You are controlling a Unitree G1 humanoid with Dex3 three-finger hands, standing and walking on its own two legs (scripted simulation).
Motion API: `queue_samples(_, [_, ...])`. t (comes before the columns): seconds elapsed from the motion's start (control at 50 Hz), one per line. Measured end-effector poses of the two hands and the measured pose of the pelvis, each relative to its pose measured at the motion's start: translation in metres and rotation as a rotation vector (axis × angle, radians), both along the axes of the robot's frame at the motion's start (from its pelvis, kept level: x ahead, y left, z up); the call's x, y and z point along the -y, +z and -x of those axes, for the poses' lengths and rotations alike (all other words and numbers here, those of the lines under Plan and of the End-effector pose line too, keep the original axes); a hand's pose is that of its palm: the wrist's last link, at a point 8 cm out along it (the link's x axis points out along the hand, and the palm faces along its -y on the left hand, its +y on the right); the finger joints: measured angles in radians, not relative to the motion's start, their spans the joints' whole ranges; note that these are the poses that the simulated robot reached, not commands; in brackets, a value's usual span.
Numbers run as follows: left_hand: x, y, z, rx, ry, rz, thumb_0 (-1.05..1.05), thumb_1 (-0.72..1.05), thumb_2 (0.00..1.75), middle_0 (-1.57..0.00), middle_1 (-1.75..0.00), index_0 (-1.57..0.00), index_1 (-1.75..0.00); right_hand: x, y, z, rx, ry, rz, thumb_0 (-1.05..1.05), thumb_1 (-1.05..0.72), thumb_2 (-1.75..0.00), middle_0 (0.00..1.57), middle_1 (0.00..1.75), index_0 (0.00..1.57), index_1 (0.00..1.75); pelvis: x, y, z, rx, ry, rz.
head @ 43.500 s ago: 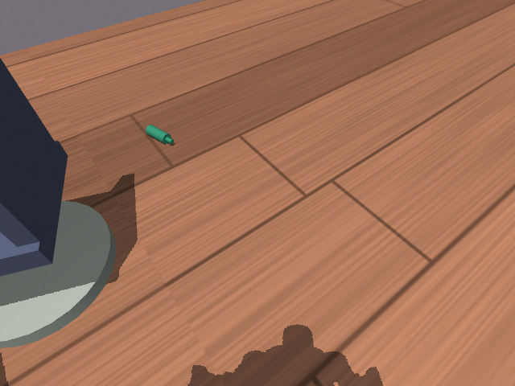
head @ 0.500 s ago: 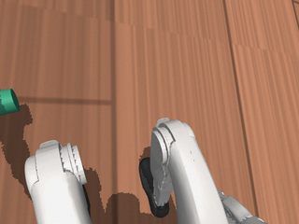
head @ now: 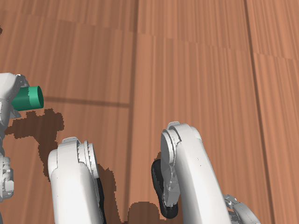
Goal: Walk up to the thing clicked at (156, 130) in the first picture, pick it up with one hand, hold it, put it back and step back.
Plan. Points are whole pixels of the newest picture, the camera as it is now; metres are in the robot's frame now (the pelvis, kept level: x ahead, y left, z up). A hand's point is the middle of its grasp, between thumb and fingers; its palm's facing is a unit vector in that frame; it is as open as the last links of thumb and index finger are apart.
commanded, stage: lift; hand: left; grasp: from above
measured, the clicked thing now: out of the picture +0.44 +0.36 -0.17
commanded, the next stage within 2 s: hold in 1.82 s
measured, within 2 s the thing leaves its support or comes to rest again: neither
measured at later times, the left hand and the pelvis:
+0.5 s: hand out of the picture +0.41 +0.33 -0.08, palm faces -0.45 -0.09 -0.89, open 9.0 cm; pelvis +0.00 +0.00 +0.05, yaw +2 degrees
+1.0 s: hand out of the picture +0.35 +0.31 +0.11, palm faces -0.41 -0.13 -0.90, open 9.0 cm; pelvis +0.00 +0.01 +0.20, yaw +6 degrees
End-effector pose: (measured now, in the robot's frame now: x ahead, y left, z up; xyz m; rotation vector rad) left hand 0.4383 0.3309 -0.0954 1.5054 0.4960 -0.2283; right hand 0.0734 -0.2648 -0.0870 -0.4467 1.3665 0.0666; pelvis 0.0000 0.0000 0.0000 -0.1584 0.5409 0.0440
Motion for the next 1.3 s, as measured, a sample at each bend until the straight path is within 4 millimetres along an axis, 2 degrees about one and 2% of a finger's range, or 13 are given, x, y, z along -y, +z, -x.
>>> queue_samples(0.18, [0.002,0.017,0.000,0.002,0.010,0.007,0.01,0.10,0.42,-0.82,-0.40,-0.84,-0.39,0.002,0.009,0.007,-0.012,-0.041,0.014,0.00,-0.92,-0.90,0.20,0.30,0.20,0.30,0.000,0.012,0.001,-0.016,0.006,-0.006])
queue_samples(0.32, [0.002,0.035,0.007,-0.016,0.026,0.021,0.01,0.10,0.41,-0.82,-0.39,-0.85,-0.39,0.002,0.020,0.005,0.005,-0.078,0.019,0.00,-0.92,-0.90,0.20,0.30,0.21,0.30,-0.001,0.026,0.002,-0.032,0.014,-0.012])
queue_samples(0.46, [-0.001,0.066,0.021,-0.018,0.017,0.019,0.01,0.10,0.42,-0.82,-0.39,-0.85,-0.39,0.001,0.035,-0.008,0.040,-0.099,0.019,0.00,-0.92,-0.90,0.20,0.30,0.21,0.30,-0.002,0.046,0.002,-0.038,0.025,-0.019])
queue_samples(0.64, [-0.002,0.119,0.044,0.002,0.016,0.019,0.01,0.10,0.44,-0.81,-0.42,-0.83,-0.42,-0.004,0.067,-0.036,0.132,-0.099,0.007,0.00,-0.92,-0.90,0.20,0.30,0.21,0.30,-0.002,0.081,0.004,-0.034,0.036,-0.027])
queue_samples(0.78, [0.004,0.168,0.061,0.021,0.021,0.035,0.01,0.10,0.44,-0.79,-0.44,-0.81,-0.44,-0.011,0.105,-0.058,0.207,-0.107,0.000,0.00,-0.91,-0.90,0.20,0.30,0.21,0.30,-0.003,0.120,0.004,-0.013,0.047,-0.036])
queue_samples(0.92, [0.011,0.226,0.077,0.034,0.038,0.047,0.01,0.11,0.43,-0.79,-0.44,-0.81,-0.44,-0.018,0.153,-0.074,0.264,-0.122,-0.008,0.01,-0.91,-0.90,0.20,0.30,0.21,0.30,-0.004,0.168,0.000,0.024,0.060,-0.050])
queue_samples(1.16, [0.023,0.335,0.102,0.019,0.054,0.058,0.01,0.12,0.40,-0.79,-0.43,-0.82,-0.43,-0.028,0.246,-0.088,0.340,-0.160,-0.025,0.01,-0.90,-0.90,0.20,0.30,0.21,0.30,-0.006,0.263,-0.015,0.137,0.077,-0.089])
queue_samples(1.3, [0.029,0.381,0.105,0.004,0.057,0.054,0.01,0.12,0.40,-0.79,-0.43,-0.81,-0.44,-0.029,0.293,-0.092,0.378,-0.180,-0.028,0.01,-0.90,-0.90,0.20,0.30,0.21,0.30,-0.008,0.309,-0.026,0.202,0.081,-0.107])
